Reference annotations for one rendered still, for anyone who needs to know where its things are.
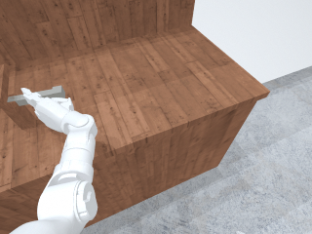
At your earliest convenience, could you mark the counter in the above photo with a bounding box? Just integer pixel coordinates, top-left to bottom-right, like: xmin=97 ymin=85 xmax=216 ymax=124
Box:
xmin=0 ymin=0 xmax=270 ymax=234

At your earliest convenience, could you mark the left robot upper arm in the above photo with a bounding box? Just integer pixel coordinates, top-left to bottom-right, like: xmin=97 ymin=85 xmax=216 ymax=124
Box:
xmin=10 ymin=179 xmax=98 ymax=234

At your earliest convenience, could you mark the tap lever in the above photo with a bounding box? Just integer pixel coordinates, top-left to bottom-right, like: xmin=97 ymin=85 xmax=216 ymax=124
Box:
xmin=7 ymin=85 xmax=65 ymax=106

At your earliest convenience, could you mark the left robot forearm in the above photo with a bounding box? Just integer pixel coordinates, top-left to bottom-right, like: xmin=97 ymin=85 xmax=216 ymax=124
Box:
xmin=37 ymin=110 xmax=98 ymax=220

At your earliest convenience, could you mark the robot left hand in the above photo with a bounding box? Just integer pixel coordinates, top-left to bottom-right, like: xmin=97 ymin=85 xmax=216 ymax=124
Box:
xmin=21 ymin=88 xmax=74 ymax=133

